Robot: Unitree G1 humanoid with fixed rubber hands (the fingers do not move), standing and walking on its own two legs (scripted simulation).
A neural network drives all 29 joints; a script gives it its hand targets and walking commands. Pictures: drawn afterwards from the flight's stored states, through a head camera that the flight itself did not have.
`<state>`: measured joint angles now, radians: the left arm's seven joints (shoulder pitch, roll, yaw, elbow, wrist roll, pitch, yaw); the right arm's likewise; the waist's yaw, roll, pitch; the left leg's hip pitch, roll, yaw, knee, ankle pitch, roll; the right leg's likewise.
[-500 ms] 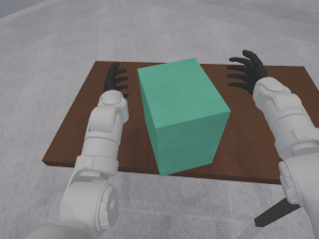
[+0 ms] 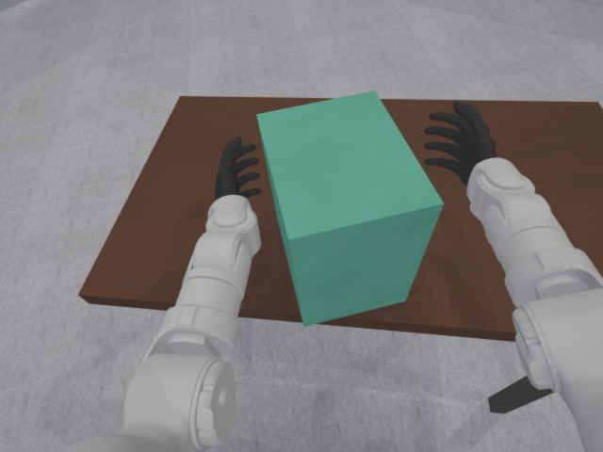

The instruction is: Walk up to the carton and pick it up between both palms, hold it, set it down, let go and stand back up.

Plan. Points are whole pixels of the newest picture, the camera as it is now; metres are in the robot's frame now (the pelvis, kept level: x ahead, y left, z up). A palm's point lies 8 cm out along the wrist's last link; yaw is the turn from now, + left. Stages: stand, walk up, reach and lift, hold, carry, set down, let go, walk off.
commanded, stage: reach and lift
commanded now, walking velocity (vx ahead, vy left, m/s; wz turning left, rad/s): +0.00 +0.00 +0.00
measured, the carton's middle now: (337, 215) +0.43 +0.01 +0.05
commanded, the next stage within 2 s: none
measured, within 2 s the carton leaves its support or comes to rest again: leaves its support in 1.88 s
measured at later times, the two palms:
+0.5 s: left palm (241, 198) +0.41 +0.14 +0.11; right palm (444, 170) +0.47 -0.13 +0.11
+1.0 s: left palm (249, 198) +0.41 +0.13 +0.11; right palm (442, 172) +0.47 -0.12 +0.10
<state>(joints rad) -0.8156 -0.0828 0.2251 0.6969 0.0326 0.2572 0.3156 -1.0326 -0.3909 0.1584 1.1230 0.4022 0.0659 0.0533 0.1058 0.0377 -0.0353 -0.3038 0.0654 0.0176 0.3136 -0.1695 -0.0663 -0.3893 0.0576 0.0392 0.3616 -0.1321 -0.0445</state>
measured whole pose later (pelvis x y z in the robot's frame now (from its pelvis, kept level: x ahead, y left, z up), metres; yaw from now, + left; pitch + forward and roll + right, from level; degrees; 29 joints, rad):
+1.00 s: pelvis +0.00 +0.00 +0.00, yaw +0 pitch +10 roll +1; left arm -0.81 -0.17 0.27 0.67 0.11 0.23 0.35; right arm -1.03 -0.25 0.14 1.14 0.39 0.05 -0.07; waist 0.11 0.04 -0.05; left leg -0.32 0.07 0.02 0.32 -0.17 -0.07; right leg -0.40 0.07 0.04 0.36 -0.13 -0.05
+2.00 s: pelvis -0.02 -0.01 +0.00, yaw +0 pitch +6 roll +1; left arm -0.75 -0.27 0.52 0.56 0.38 0.23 0.18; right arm -0.96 -0.05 -0.31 1.09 -0.14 -0.02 -0.02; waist 0.11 0.01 -0.05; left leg -0.28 0.07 0.02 0.32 -0.15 -0.07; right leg -0.36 0.07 0.04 0.36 -0.11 -0.05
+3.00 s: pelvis -0.03 +0.03 +0.00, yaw +1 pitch -5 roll +0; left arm -0.83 -0.12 0.37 0.57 0.35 0.51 0.13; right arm -0.95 0.01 -0.29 1.04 -0.14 0.15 -0.13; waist 0.04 -0.04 -0.04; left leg -0.07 0.03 0.01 0.32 -0.17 -0.03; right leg -0.12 0.02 0.03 0.32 -0.11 -0.01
